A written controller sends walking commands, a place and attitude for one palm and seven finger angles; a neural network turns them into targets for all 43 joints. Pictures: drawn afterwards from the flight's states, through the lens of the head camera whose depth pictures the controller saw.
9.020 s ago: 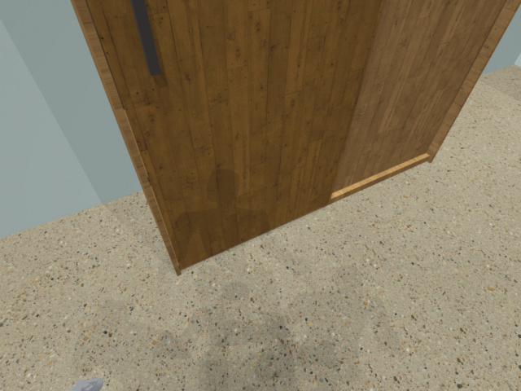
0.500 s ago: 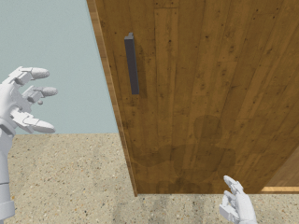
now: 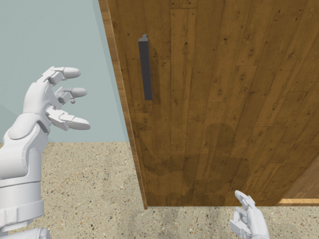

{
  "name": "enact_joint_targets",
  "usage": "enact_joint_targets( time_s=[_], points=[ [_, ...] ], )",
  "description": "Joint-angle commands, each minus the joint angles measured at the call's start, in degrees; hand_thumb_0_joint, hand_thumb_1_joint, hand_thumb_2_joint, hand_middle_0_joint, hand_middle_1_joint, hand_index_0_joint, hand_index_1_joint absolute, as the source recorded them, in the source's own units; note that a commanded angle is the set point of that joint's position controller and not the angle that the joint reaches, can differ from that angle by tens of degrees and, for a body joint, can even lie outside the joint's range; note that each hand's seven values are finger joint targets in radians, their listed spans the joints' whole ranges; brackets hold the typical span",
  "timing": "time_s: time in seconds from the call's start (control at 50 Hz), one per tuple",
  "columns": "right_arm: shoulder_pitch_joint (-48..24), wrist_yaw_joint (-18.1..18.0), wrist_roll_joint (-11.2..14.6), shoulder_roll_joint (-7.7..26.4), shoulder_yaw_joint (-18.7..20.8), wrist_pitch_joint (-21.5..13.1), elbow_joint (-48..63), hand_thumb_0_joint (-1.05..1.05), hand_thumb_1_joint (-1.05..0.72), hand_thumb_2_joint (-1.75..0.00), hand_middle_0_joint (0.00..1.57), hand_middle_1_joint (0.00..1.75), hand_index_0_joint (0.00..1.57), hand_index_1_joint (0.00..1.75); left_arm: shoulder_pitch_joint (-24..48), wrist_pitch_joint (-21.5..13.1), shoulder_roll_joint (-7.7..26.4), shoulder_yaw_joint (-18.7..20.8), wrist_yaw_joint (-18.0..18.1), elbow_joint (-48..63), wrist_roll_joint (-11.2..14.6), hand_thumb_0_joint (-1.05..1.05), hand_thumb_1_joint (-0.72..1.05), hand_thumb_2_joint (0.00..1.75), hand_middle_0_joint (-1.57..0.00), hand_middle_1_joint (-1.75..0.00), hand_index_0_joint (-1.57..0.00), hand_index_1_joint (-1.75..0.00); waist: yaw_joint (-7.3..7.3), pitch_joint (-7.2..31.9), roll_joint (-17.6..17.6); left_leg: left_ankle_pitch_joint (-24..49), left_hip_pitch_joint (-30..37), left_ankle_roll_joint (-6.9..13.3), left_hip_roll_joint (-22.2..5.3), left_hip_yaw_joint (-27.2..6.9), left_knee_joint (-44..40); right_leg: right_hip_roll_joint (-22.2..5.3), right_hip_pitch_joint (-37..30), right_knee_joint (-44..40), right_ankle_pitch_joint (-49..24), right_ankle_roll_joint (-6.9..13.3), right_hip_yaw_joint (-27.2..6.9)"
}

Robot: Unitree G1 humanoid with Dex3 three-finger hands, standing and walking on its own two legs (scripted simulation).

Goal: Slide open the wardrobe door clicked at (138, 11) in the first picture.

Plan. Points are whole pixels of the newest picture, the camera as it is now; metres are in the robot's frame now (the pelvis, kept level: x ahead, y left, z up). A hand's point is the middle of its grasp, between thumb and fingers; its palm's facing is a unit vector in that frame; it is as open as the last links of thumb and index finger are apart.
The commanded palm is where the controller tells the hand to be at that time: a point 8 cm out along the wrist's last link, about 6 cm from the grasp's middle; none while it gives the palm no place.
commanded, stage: move the hooked fingers beside the handle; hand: left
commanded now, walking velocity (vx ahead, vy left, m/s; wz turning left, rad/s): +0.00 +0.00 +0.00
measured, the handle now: (146, 68) +0.49 +0.09 +0.23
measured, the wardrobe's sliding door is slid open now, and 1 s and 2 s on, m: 0.00 0.00 0.00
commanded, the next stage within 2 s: none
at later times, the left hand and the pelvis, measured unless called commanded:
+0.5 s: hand (104, 89) +0.37 +0.17 +0.23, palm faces +0.11 -0.99 -0.01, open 14.0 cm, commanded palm +0.34 +0.22 +0.23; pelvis +0.00 +0.00 +0.00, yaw -1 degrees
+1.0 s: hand (120, 81) +0.41 +0.14 +0.23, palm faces +0.13 -0.99 -0.01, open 14.0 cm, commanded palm +0.38 +0.19 +0.23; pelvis +0.01 -0.01 +0.00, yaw -1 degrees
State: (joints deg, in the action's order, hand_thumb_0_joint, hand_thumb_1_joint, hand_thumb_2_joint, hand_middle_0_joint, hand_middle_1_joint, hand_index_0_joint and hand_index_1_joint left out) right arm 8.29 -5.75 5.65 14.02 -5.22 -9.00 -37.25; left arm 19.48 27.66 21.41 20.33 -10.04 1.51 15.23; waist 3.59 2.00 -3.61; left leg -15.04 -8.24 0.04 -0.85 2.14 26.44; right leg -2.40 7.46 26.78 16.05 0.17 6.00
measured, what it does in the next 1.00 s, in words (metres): stands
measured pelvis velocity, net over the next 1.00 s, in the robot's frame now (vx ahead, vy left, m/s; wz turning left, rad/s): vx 0.01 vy -0.01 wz -0.02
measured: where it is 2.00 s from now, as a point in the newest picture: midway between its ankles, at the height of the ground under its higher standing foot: outside the picture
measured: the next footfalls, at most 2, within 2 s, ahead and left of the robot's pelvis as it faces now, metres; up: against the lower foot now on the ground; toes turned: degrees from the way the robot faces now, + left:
none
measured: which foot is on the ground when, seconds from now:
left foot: down 0.00-1.00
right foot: down 0.00-1.00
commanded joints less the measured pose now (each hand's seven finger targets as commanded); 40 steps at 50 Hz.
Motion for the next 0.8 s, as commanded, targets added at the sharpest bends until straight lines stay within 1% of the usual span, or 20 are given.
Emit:
enact_joint_targets(
  time_s=[0.0, 0.06, 0.14, 0.16, 0.2, 0.24, 0.26, 0.32, 0.36, 0.44, 0.46, 0.54, 0.6, 0.64, 0.66, 0.68, 0.7, 0.72, 0.76, 0.78],
  points=[
    [-10.4, -0.6, -0.5, 5.8, 2.4, -3.4, 10.1, 0.00, -0.90, -0.90, 0.20, 0.30, 0.20, 0.30, 25.9, -4.7, 11.4, 1.5, 1.2, 14.4, 0.2, 0.00, -0.50, 0.30, -0.30, -1.20, -0.30, -1.20, -0.71, 12.3, 0.2, 14.9, 7.5, 1.5, 1.2, -3.7, -2.8, 1.5, 1.2, -3.4, -15.1, 1.0, -1.8],
    [-10.0, -0.5, -0.9, 5.8, 2.4, -3.0, 9.7, 0.00, -0.90, -0.90, 0.20, 0.30, 0.20, 0.30, 24.4, -6.3, 13.1, 3.8, 2.2, 13.9, 0.3, 0.00, -0.50, 0.30, -0.30, -1.20, -0.30, -1.20, -0.02, 14.0, 2.6, 16.2, 7.6, 1.5, 1.0, -3.5, -2.7, 1.6, -0.7, -3.5, -16.7, 0.9, -1.9],
    [-9.8, -0.6, -0.6, 5.8, 2.3, -2.2, 8.6, 0.00, -0.90, -0.90, 0.20, 0.30, 0.20, 0.30, 27.8, -5.3, 10.3, 0.9, 3.6, 7.8, -0.5, 0.00, -0.50, 0.30, -0.30, -1.20, -0.30, -1.20, -1.01, 10.4, 0.1, 13.4, 5.9, 1.2, 1.1, -3.3, -3.6, 1.5, 1.3, -4.0, -13.8, 1.0, -1.9],
    [-9.7, -0.5, -0.6, 5.9, 2.4, -1.9, 8.5, 0.00, -0.90, -0.90, 0.20, 0.30, 0.20, 0.30, 26.5, -4.6, 10.1, 0.6, 3.9, 5.8, -0.8, 0.00, -0.50, 0.30, -0.30, -1.20, -0.30, -1.20, -0.61, 9.3, 1.6, 12.9, 5.1, 1.3, 0.9, -3.4, -3.7, 1.6, 1.6, -4.5, -13.0, 1.0, -2.0],
    [-9.5, -0.5, -0.3, 5.8, 2.4, -1.5, 8.4, 0.00, -0.90, -0.90, 0.20, 0.30, 0.20, 0.30, 30.0, -3.8, 7.6, -2.5, 4.3, 4.8, -1.3, 0.00, -0.50, 0.30, -0.30, -1.20, -0.30, -1.20, -1.52, 8.4, 0.0, 12.2, 5.0, 1.2, 1.0, -3.5, -4.0, 1.5, 2.5, -4.6, -12.1, 1.1, -1.9],
    [-9.4, -0.4, -0.4, 5.7, 2.5, -1.3, 8.7, 0.00, -0.90, -0.90, 0.20, 0.30, 0.20, 0.30, 30.7, -3.8, 6.1, -4.0, 4.8, 5.1, -1.6, 0.00, -0.50, 0.30, -0.30, -1.20, -0.30, -1.20, -1.67, 9.8, -0.3, 12.6, 5.7, 1.2, 0.9, -3.5, -3.7, 1.6, 2.4, -4.3, -12.5, 1.2, -2.0],
    [-9.3, -0.2, -0.5, 5.9, 2.6, -1.3, 8.7, 0.00, -0.90, -0.90, 0.20, 0.30, 0.20, 0.30, 31.7, -4.4, 5.4, -4.7, 5.0, 6.1, -1.6, 0.00, -0.50, 0.30, -0.30, -1.20, -0.30, -1.20, -1.74, 10.6, 2.1, 13.4, 6.0, 1.3, 0.7, -3.7, -3.7, 1.6, 1.6, -4.4, -13.2, 1.1, -1.9],
    [-9.3, -0.3, -0.9, 5.8, 2.8, -1.0, 9.0, 0.00, -0.90, -0.90, 0.20, 0.30, 0.20, 0.30, 33.1, -5.7, 7.4, -2.1, 6.0, 6.9, -1.5, 0.00, -0.50, 0.30, -0.30, -1.20, -0.30, -1.20, -1.21, 14.5, 2.9, 14.8, 7.0, 1.4, 0.9, -3.5, -3.5, 1.6, -0.4, -3.7, -15.1, 1.1, -2.1],
    [-8.8, -0.2, -1.0, 5.9, 2.8, -0.5, 8.2, 0.00, -0.90, -0.90, 0.20, 0.30, 0.20, 0.30, 32.5, -6.4, 9.4, -0.2, 6.9, 4.2, -1.6, 0.00, -0.50, 0.30, -0.30, -1.20, -0.30, -1.20, -0.93, 13.4, 4.8, 13.8, 6.0, 1.5, 0.7, -3.3, -3.7, 1.6, -0.4, -4.4, -14.2, 0.9, -2.3],
    [-8.3, -0.2, -0.9, 5.8, 2.8, 0.0, 7.8, 0.00, -0.90, -0.90, 0.20, 0.30, 0.20, 0.30, 35.8, -6.4, 8.0, -1.6, 8.8, 0.4, -2.7, 0.00, -0.50, 0.30, -0.30, -1.20, -0.30, -1.20, -1.54, 11.6, 3.6, 12.6, 4.8, 1.6, 0.9, -2.7, -4.2, 1.6, 0.4, -4.8, -13.0, 0.8, -2.6],
    [-8.0, -0.1, -0.8, 6.1, 3.0, 0.3, 7.5, 0.00, -0.90, -0.90, 0.20, 0.30, 0.20, 0.30, 35.9, -6.6, 9.3, -1.0, 9.2, -0.8, -3.2, 0.00, -0.50, 0.30, -0.30, -1.20, -0.30, -1.20, -1.40, 11.2, 4.2, 12.5, 4.5, 1.6, 0.6, -2.6, -4.3, 1.7, 0.4, -5.1, -12.5, 0.8, -2.6],
    [-7.1, 0.0, -0.8, 5.6, 3.2, 0.5, 7.7, 0.00, -0.90, -0.90, 0.20, 0.30, 0.20, 0.30, 41.1, -7.4, 4.5, -5.8, 9.3, -1.0, -4.0, 0.00, -0.50, 0.30, -0.30, -1.20, -0.30, -1.20, -2.80, 12.6, -0.1, 14.4, 6.5, 1.5, 0.7, -2.4, -3.9, 1.7, 0.8, -4.6, -14.8, 1.2, -2.7],
    [-6.8, 0.1, -0.9, 5.6, 3.6, 0.4, 8.2, 0.00, -0.90, -0.90, 0.20, 0.30, 0.20, 0.30, 40.4, -9.2, 4.2, -5.3, 9.0, 0.5, -3.6, 0.00, -0.50, 0.30, -0.30, -1.20, -0.30, -1.20, -2.37, 16.4, 1.4, 17.2, 8.1, 1.7, 0.6, -2.3, -3.4, 1.7, -1.4, -4.1, -18.5, 1.2, -2.8],
    [-6.2, 0.1, -0.9, 5.7, 3.6, 0.6, 7.7, 0.00, -0.90, -0.90, 0.20, 0.30, 0.20, 0.30, 41.2, -9.3, 2.8, -6.0, 9.0, -1.8, -3.1, 0.00, -0.50, 0.30, -0.30, -1.20, -0.30, -1.20, -2.77, 15.7, 3.6, 17.1, 7.5, 1.8, 0.7, -2.1, -3.3, 1.8, -1.1, -4.0, -19.5, 0.9, -2.6],
    [-5.8, 0.1, -0.9, 6.1, 3.8, 0.9, 7.2, 0.00, -0.90, -0.90, 0.20, 0.30, 0.20, 0.30, 38.3, -9.1, 5.1, -3.6, 9.3, -4.8, -3.1, 0.00, -0.50, 0.30, -0.30, -1.20, -0.30, -1.20, -2.16, 14.6, 6.6, 16.4, 6.3, 1.9, 0.4, -2.1, -3.5, 2.0, -1.3, -4.5, -18.6, 0.8, -2.5],
    [-5.8, 0.1, -1.0, 6.3, 3.8, 1.0, 7.3, 0.00, -0.90, -0.90, 0.20, 0.30, 0.20, 0.30, 39.1, -9.0, 5.0, -3.4, 9.4, -4.8, -2.9, 0.00, -0.50, 0.30, -0.30, -1.20, -0.30, -1.20, -2.15, 14.3, 6.8, 16.3, 5.3, 2.0, 0.7, -1.7, -3.8, 1.7, -1.9, -4.5, -19.3, 0.6, -2.6],
    [-5.8, 0.1, -0.9, 6.3, 4.0, 1.3, 7.3, 0.00, -0.90, -0.90, 0.20, 0.30, 0.20, 0.30, 38.2, -8.7, 7.1, -1.6, 9.7, -5.8, -3.4, 0.00, -0.50, 0.30, -0.30, -1.20, -0.30, -1.20, -1.69, 14.3, 6.9, 16.1, 4.9, 2.0, 0.7, -1.4, -3.8, 1.8, -2.2, -4.5, -19.2, 0.6, -2.9],
    [-5.9, 0.2, -0.9, 6.2, 3.9, 1.5, 7.6, 0.00, -0.90, -0.90, 0.20, 0.30, 0.20, 0.30, 38.4, -8.4, 5.7, -2.7, 10.0, -5.8, -3.6, 0.00, -0.50, 0.30, -0.30, -1.20, -0.30, -1.20, -1.77, 14.2, 7.1, 16.7, 4.8, 2.1, 0.9, -1.1, -3.8, 1.7, -2.4, -4.4, -20.2, 0.5, -2.9],
    [-5.6, 0.5, -1.0, 6.3, 4.1, 2.1, 7.4, 0.00, -0.90, -0.90, 0.20, 0.30, 0.20, 0.30, 38.1, -8.4, 7.9, -1.0, 11.0, -6.4, -4.3, 0.00, -0.50, 0.30, -0.30, -1.20, -0.30, -1.20, -1.16, 14.2, 6.3, 17.3, 4.3, 2.1, 0.7, -0.9, -3.8, 1.6, -3.0, -4.4, -20.8, 0.5, -3.1],
    [-5.8, 0.6, -1.0, 6.0, 3.9, 2.3, 7.7, 0.00, -0.90, -0.90, 0.20, 0.30, 0.20, 0.30, 39.3, -8.5, 7.0, -1.8, 11.4, -5.6, -4.5, 0.00, -0.50, 0.30, -0.30, -1.20, -0.30, -1.20, -1.34, 13.9, 4.1, 17.8, 4.2, 2.0, 0.9, -0.8, -3.8, 1.4, -3.0, -4.2, -21.4, 0.6, -3.2]
  ],
)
